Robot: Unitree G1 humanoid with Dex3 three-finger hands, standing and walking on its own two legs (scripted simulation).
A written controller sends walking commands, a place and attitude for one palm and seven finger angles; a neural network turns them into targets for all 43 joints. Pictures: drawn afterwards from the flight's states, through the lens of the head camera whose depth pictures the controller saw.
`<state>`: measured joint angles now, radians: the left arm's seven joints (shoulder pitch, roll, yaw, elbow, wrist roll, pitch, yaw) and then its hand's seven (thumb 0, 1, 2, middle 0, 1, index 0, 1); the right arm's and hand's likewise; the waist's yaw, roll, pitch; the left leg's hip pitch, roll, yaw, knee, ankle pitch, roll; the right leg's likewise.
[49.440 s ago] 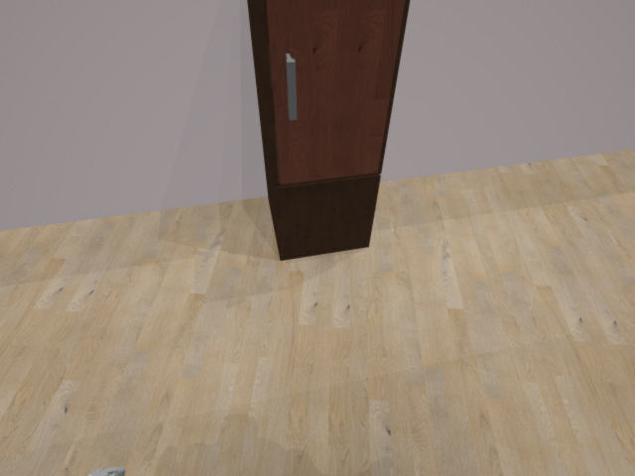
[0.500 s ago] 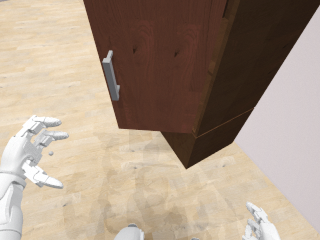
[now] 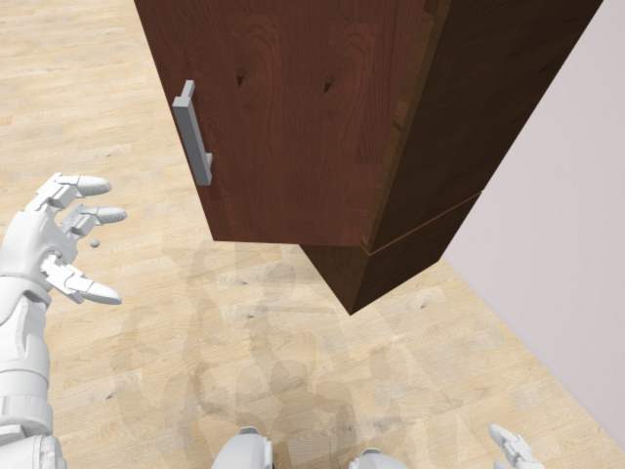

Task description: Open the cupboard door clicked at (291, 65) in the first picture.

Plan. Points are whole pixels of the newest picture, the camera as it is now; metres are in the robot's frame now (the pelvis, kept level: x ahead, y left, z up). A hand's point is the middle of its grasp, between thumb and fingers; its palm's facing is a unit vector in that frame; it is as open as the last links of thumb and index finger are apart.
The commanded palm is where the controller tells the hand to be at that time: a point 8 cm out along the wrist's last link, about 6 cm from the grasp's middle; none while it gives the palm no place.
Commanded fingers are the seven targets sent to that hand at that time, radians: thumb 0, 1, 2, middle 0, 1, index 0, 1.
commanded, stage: move the hooked fingers beside the handle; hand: left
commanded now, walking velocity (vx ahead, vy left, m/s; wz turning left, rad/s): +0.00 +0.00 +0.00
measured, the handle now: (197, 136) +0.57 +0.20 +0.06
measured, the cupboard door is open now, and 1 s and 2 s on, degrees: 56 56 56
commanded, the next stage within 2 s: slide the fingers in behind the handle in 1.90 s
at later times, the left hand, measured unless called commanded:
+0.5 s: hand (125, 198) +0.43 +0.26 +0.07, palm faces -0.02 -1.00 -0.01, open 14.0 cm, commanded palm +0.41 +0.31 +0.07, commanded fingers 0.00 -0.50 0.30 -0.30 -1.20 -0.30 -1.20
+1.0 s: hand (154, 156) +0.51 +0.25 +0.07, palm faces +0.00 -1.00 -0.03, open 14.0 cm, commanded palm +0.50 +0.30 +0.06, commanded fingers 0.00 -0.50 0.30 -0.30 -1.20 -0.30 -1.20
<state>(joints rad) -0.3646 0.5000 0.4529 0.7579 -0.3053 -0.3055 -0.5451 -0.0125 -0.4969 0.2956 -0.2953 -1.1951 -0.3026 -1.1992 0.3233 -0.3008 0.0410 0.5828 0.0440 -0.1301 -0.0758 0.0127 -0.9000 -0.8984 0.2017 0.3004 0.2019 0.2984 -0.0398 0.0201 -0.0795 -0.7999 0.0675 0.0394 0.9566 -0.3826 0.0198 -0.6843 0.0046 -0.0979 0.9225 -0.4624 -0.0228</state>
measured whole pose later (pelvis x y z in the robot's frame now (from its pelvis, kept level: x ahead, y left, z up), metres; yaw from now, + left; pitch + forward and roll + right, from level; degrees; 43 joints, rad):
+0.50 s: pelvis +0.00 +0.01 -0.01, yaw -1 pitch +16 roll -3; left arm -0.66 0.53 0.42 1.01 -0.20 -0.36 -0.46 -0.01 -0.50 0.30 -0.29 -1.20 -0.30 -1.20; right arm 0.34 -0.29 0.04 0.61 0.03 -0.05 -0.05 0.01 -0.90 -0.90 0.20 0.30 0.20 0.30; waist -0.08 0.02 -0.09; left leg -0.91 0.07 0.04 1.01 -0.40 0.04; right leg -0.78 0.00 -0.09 0.97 -0.47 -0.01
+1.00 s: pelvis +0.00 +0.01 -0.02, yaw -2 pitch +22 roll -4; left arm -0.94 0.69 0.48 1.24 -0.10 -0.34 -0.40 -0.01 -0.50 0.30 -0.30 -1.20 -0.30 -1.20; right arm 0.39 -0.30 0.05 0.63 0.01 0.03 -0.05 0.01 -0.90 -0.90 0.20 0.30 0.20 0.30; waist -0.17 0.03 -0.09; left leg -1.04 0.09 0.03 1.08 -0.42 0.03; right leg -0.92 0.03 -0.10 1.02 -0.48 -0.02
